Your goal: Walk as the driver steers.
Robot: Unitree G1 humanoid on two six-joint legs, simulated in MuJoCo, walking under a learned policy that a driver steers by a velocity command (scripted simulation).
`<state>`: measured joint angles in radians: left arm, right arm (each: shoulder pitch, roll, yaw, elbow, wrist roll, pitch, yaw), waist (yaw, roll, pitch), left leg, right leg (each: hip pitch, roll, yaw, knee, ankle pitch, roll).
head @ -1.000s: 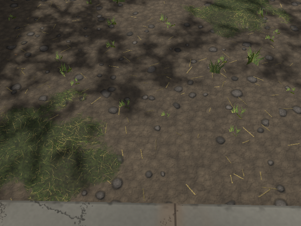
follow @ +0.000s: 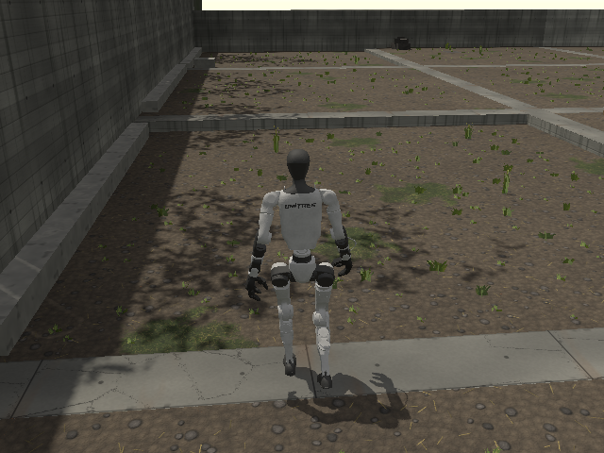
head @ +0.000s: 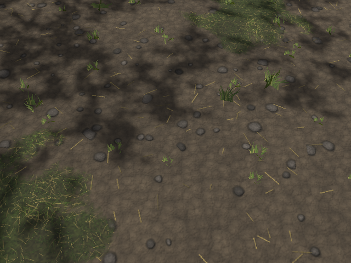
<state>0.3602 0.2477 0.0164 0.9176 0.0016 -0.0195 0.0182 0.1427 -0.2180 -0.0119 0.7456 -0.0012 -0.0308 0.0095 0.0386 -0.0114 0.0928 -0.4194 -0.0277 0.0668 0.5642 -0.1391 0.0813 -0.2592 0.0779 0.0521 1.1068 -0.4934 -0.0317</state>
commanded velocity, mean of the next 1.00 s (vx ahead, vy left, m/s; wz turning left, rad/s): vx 0.04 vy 0.00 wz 0.00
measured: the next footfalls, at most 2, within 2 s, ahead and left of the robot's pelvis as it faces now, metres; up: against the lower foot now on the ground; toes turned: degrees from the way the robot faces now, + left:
right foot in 0.32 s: +0.10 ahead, -0.12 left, +0.00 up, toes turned +2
right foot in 1.52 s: +0.25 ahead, -0.11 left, +0.00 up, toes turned +0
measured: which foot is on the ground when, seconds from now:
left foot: down 0.00-1.00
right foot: up 0.00-0.30, down 0.32-1.00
